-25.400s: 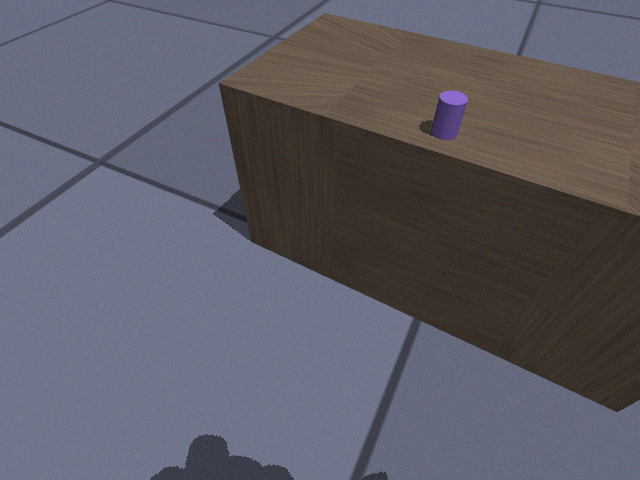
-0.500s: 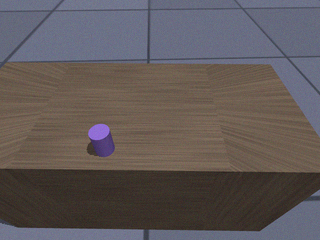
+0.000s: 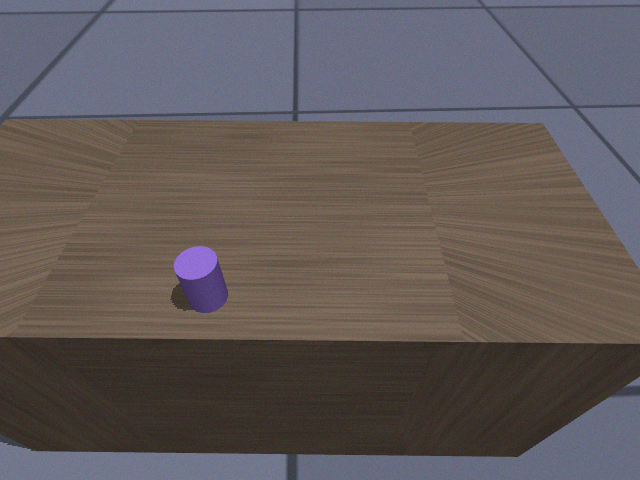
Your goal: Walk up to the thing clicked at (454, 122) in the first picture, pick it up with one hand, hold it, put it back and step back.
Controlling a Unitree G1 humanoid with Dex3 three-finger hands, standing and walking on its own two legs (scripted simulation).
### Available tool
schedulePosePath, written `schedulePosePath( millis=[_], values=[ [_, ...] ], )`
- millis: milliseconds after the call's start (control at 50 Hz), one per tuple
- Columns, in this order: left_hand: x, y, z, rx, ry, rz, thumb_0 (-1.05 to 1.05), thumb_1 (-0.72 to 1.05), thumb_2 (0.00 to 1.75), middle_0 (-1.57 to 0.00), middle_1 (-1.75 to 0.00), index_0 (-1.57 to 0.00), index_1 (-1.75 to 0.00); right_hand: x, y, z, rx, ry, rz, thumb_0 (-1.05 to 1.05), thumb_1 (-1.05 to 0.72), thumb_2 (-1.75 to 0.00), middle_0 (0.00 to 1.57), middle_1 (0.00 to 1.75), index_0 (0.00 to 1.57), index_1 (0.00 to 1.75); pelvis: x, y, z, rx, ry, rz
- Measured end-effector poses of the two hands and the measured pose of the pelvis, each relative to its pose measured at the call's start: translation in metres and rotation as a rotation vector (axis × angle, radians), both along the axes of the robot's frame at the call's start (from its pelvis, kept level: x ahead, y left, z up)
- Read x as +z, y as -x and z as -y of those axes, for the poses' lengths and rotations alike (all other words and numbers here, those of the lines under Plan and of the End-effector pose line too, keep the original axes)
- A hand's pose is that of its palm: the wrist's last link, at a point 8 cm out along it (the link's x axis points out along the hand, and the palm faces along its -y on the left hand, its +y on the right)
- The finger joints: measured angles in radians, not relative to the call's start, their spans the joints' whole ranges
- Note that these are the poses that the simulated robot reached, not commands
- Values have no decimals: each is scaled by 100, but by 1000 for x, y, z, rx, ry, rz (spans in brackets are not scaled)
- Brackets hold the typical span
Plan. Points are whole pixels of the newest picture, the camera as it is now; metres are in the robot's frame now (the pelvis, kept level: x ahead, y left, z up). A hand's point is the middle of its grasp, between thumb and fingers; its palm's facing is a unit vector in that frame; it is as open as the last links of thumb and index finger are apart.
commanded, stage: home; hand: left
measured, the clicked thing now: (202, 280) +0.42 +0.20 -0.03
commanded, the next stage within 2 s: stand in 0.14 s
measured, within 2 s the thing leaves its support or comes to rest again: neither
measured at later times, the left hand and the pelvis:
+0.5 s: hand out of the picture +0.06 +0.25 -0.16, palm faces -0.03 -0.94 -0.34, open 14.1 cm; pelvis +0.00 +0.00 +0.00, yaw +0 degrees
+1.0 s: hand out of the picture +0.07 +0.24 -0.16, palm faces -0.02 -0.94 -0.34, open 7.5 cm; pelvis +0.01 -0.01 +0.00, yaw +1 degrees
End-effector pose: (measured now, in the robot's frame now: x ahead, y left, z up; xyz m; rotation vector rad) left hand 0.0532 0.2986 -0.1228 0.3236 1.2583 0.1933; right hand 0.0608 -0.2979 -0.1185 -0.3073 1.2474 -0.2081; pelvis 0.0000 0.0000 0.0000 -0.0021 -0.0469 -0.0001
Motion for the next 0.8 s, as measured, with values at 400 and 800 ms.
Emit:
schedulePosePath(
  millis=[400, 800],
  values=[
    [1, -3, 1, 2, 3, 15, 0, -39, 20, -12, -15, -12, -16, 1, -5, 0, 2, 1, 16, 0, -90, -90, 20, 30, 20, 30, 0, 0, 0, 5, -2, 0],
    [2, -9, 6, 8, 1, 15, 1, 78, 88, -20, -29, -20, -30, -1, -14, 3, 10, -5, 11, 0, -90, -90, 20, 30, 20, 30, 0, -6, 5, 10, -2, -4]
  ],
)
